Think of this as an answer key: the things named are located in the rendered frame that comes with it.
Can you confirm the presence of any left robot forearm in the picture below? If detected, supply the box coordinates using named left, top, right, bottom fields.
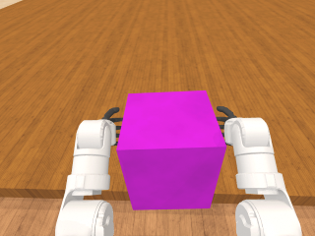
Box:
left=55, top=119, right=116, bottom=236

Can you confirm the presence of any left robot upper arm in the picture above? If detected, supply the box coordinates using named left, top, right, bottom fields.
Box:
left=56, top=200, right=114, bottom=236

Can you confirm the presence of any right robot upper arm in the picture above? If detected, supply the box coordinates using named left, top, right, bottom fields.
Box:
left=235, top=199, right=301, bottom=236

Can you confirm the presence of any robot right hand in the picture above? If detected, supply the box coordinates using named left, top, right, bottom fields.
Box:
left=216, top=106, right=236, bottom=147

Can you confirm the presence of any carton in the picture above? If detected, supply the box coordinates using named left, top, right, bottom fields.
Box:
left=116, top=90, right=226, bottom=210

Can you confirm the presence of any right robot forearm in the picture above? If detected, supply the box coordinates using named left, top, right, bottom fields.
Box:
left=223, top=117, right=302, bottom=236

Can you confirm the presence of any robot left hand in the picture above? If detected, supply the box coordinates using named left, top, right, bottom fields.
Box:
left=101, top=107, right=123, bottom=147

